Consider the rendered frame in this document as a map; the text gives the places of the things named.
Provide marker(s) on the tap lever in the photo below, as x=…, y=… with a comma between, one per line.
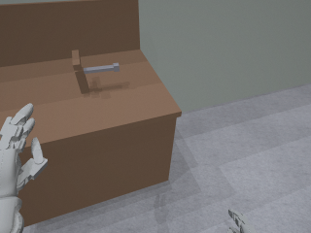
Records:
x=106, y=68

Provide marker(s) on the robot left forearm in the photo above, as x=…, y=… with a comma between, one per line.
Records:
x=11, y=221

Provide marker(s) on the counter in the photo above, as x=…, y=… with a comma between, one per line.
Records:
x=104, y=134

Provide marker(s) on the left robot hand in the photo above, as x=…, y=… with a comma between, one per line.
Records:
x=13, y=134

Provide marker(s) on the right robot hand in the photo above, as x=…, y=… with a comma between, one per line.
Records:
x=242, y=222

